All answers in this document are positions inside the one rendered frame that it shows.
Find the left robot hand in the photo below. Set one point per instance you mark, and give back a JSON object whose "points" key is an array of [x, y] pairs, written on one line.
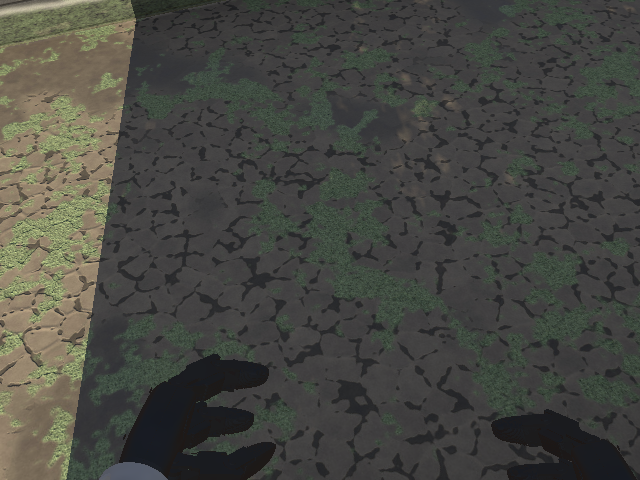
{"points": [[171, 421]]}

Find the right robot hand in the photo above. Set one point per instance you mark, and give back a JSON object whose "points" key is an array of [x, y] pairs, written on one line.
{"points": [[592, 458]]}

